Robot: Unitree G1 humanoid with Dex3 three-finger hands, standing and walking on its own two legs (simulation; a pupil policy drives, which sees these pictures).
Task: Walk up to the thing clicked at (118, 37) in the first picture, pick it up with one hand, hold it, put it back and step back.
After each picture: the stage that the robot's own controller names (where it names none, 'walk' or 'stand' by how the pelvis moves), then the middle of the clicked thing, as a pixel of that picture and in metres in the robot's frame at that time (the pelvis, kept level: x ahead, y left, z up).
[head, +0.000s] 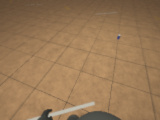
stand; (118, 37) +2.14 -0.68 -0.72
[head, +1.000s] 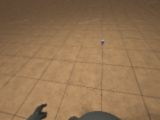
walk; (102, 42) +2.07 -0.14 -0.69
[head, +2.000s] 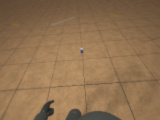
walk; (81, 50) +1.42 +0.30 -0.71
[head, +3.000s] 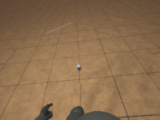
walk; (78, 67) +0.93 +0.32 -0.72
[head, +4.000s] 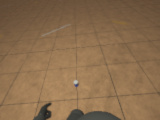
walk; (76, 83) +0.58 +0.27 -0.70
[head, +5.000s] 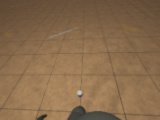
stand; (79, 94) +0.45 +0.20 -0.71
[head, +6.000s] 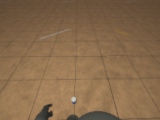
stand; (73, 100) +0.37 +0.19 -0.72
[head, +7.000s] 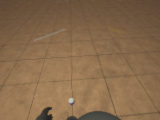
stand; (71, 101) +0.35 +0.23 -0.72
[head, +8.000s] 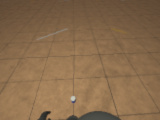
stand; (73, 99) +0.37 +0.21 -0.73
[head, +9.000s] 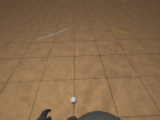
stand; (73, 100) +0.36 +0.21 -0.73
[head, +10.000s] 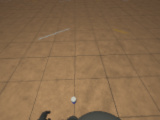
go down; (73, 100) +0.37 +0.20 -0.73
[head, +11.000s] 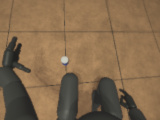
go down; (65, 61) +0.44 +0.23 -0.36
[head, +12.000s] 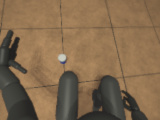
go down; (62, 59) +0.44 +0.25 -0.30
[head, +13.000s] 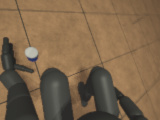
close in; (32, 55) +0.42 +0.29 -0.22
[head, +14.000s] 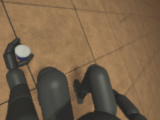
close; (23, 53) +0.42 +0.30 -0.22
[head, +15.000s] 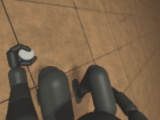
lift; (26, 55) +0.39 +0.28 -0.23
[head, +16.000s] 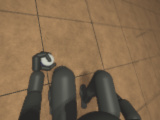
lift; (47, 61) +0.35 +0.26 -0.17
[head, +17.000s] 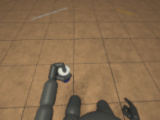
lift; (64, 74) +0.32 +0.18 +0.01
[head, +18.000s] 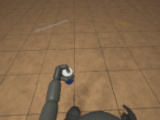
hold; (68, 76) +0.33 +0.17 +0.00
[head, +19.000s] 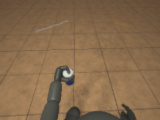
hold; (68, 77) +0.32 +0.17 -0.01
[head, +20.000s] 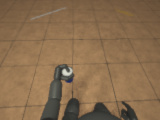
crouch; (68, 75) +0.34 +0.17 -0.06
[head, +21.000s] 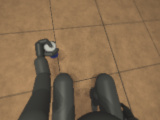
lower; (52, 50) +0.47 +0.24 -0.10
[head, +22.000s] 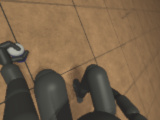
lower; (18, 53) +0.42 +0.31 -0.22
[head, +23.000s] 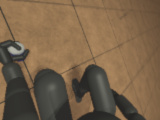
lower; (18, 52) +0.42 +0.31 -0.23
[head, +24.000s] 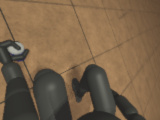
lower; (18, 52) +0.42 +0.31 -0.23
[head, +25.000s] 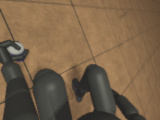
lower; (18, 52) +0.42 +0.31 -0.23
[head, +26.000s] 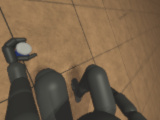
open; (22, 52) +0.42 +0.29 -0.23
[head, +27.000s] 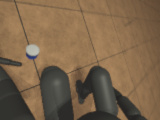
stand; (32, 52) +0.41 +0.28 -0.23
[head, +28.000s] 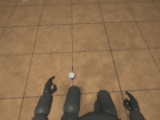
walk; (72, 76) +0.42 +0.20 -0.52
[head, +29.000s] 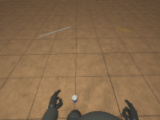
stand; (74, 98) +0.38 +0.18 -0.66
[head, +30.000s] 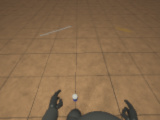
stand; (75, 97) +0.39 +0.18 -0.67
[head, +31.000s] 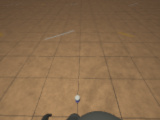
stand; (77, 99) +0.41 +0.17 -0.72
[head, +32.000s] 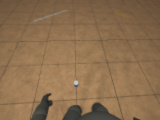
walk; (76, 83) +0.46 +0.14 -0.71
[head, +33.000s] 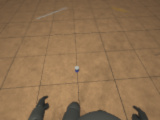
walk; (76, 69) +0.69 +0.23 -0.69
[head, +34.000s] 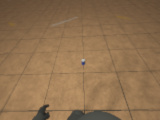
stand; (83, 62) +1.02 +0.22 -0.70
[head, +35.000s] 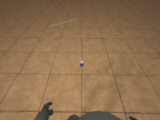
stand; (81, 63) +1.02 +0.19 -0.72
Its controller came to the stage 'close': yes
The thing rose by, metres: 0.71
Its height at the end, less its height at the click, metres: +0.00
